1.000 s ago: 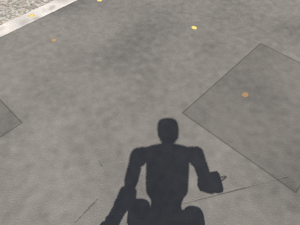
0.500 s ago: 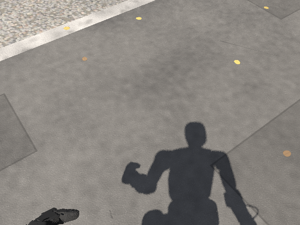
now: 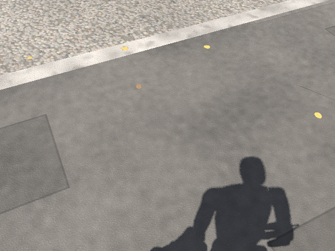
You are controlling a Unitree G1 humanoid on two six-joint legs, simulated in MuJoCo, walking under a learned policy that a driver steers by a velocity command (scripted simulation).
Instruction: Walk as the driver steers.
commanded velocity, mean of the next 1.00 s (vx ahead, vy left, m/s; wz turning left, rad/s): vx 0.13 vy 0.00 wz -0.42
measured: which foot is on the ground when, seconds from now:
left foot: down 0.00-0.32, up 0.34-0.80, down 0.82-1.00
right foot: up 0.00-0.30, down 0.32-0.82, up 0.84-1.00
